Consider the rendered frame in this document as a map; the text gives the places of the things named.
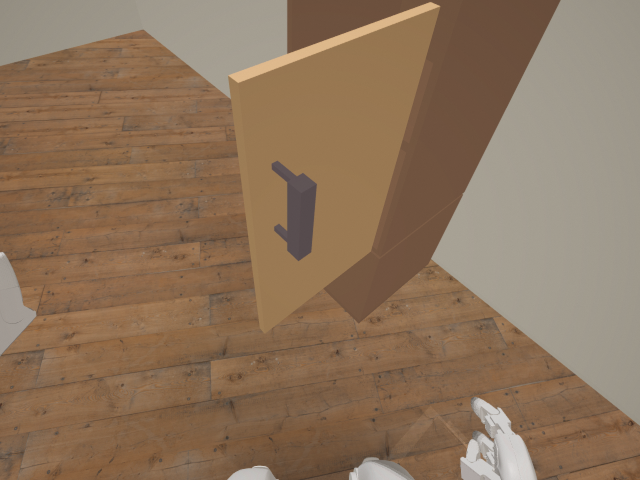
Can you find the handle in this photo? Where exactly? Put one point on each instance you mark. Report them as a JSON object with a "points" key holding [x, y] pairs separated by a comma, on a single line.
{"points": [[301, 197]]}

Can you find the robot right thigh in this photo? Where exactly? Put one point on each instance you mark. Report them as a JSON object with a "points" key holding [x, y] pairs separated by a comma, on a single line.
{"points": [[380, 470]]}

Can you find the robot right hand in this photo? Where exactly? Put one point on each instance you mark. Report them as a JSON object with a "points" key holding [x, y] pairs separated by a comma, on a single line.
{"points": [[507, 458]]}

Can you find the cupboard door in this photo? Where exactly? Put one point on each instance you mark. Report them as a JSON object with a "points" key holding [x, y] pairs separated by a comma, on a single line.
{"points": [[336, 111]]}

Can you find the robot left hand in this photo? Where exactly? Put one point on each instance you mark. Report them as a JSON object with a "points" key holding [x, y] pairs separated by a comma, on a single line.
{"points": [[14, 316]]}

